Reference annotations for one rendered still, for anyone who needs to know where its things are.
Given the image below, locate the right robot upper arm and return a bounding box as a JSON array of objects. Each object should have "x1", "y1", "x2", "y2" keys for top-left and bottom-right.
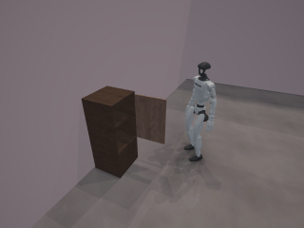
[{"x1": 193, "y1": 75, "x2": 200, "y2": 93}]

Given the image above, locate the robot left shin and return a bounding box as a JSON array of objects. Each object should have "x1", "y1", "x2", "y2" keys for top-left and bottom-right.
[{"x1": 193, "y1": 137, "x2": 202, "y2": 157}]

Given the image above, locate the robot right forearm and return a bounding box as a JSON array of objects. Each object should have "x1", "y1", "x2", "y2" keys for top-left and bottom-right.
[{"x1": 189, "y1": 92, "x2": 196, "y2": 106}]

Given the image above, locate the left robot foot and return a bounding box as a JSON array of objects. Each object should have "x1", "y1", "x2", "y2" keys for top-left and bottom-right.
[{"x1": 189, "y1": 154, "x2": 203, "y2": 162}]

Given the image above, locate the left robot hand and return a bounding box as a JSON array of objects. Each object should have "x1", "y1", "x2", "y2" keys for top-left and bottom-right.
[{"x1": 205, "y1": 120, "x2": 214, "y2": 133}]

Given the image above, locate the left robot upper arm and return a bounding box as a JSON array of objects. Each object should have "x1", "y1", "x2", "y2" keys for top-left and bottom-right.
[{"x1": 205, "y1": 81, "x2": 217, "y2": 104}]

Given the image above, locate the robot left forearm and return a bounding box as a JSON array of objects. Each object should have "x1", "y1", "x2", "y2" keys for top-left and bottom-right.
[{"x1": 208, "y1": 99, "x2": 217, "y2": 121}]

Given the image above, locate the cupboard door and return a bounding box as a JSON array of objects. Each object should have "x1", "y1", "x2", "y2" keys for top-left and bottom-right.
[{"x1": 134, "y1": 94, "x2": 167, "y2": 144}]

